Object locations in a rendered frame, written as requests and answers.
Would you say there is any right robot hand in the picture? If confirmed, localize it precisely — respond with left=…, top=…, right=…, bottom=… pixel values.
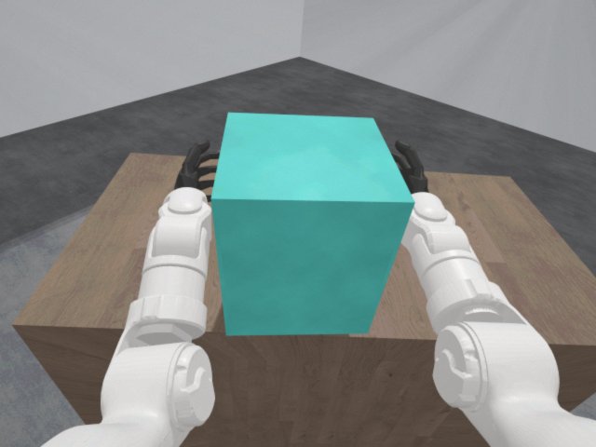
left=389, top=140, right=429, bottom=194

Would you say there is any robot right forearm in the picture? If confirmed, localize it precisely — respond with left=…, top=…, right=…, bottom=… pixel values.
left=401, top=192, right=560, bottom=393

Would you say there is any pedestal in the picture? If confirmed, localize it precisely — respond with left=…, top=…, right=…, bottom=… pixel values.
left=12, top=153, right=596, bottom=447

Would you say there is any robot left upper arm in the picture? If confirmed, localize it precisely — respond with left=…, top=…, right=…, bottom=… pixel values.
left=41, top=342, right=215, bottom=447

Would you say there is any robot right upper arm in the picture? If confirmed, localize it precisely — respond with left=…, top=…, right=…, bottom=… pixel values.
left=433, top=321, right=596, bottom=447

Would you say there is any robot left forearm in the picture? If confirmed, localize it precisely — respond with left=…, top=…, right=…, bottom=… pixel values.
left=101, top=187, right=211, bottom=410

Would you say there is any carton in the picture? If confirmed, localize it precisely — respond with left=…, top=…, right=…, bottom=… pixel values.
left=211, top=113, right=415, bottom=336

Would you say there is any left robot hand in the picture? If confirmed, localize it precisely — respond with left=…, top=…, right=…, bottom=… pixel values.
left=174, top=140, right=220, bottom=202

